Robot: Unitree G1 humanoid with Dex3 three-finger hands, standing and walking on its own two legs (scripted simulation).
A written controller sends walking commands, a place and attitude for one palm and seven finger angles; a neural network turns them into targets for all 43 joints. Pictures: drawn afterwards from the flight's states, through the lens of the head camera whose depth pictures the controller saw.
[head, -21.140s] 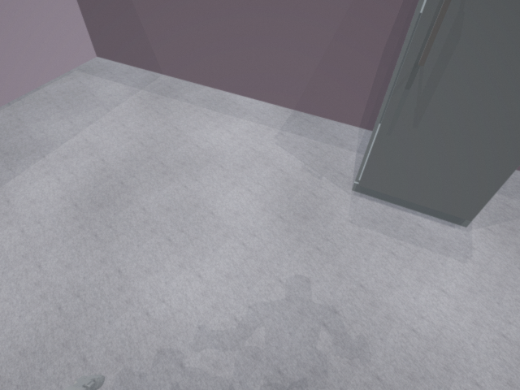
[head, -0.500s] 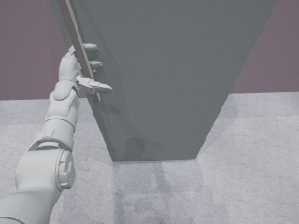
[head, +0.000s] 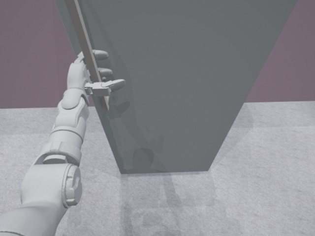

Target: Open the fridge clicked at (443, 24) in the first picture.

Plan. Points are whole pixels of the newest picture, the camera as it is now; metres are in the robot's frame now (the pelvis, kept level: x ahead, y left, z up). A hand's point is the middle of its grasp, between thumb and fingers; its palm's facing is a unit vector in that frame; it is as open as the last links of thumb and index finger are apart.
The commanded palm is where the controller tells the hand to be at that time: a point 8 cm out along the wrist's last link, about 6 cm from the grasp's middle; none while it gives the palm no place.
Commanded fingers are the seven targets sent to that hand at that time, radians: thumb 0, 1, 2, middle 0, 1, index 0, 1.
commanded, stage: grip the handle and tug to test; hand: left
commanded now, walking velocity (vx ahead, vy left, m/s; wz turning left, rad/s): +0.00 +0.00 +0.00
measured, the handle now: (92, 56) +0.52 +0.16 +0.19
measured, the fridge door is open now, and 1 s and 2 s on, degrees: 0 0 12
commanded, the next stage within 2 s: pull the door a little, standing still in 1.04 s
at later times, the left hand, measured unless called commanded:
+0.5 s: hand (103, 79) +0.47 +0.13 +0.15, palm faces +0.02 -1.00 +0.00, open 5.0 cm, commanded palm +0.44 +0.19 +0.15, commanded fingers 0.00 0.90 0.90 -0.45 -1.40 -0.45 -1.40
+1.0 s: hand (102, 80) +0.46 +0.14 +0.15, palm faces +0.02 -1.00 +0.01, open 5.3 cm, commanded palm +0.41 +0.18 +0.15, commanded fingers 0.00 0.90 0.90 -0.45 -1.40 -0.45 -1.40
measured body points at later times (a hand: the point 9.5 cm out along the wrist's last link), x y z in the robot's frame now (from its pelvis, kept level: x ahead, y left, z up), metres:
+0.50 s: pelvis +0.00 -0.01 +0.00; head +0.04 -0.01 +0.45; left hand +0.46 +0.19 +0.15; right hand +0.06 -0.27 -0.12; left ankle -0.02 +0.11 -0.73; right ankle +0.00 -0.11 -0.73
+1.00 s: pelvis +0.02 +0.00 +0.00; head +0.05 -0.01 +0.45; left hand +0.46 +0.19 +0.15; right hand +0.09 -0.26 -0.11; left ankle -0.02 +0.11 -0.73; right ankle +0.00 -0.11 -0.73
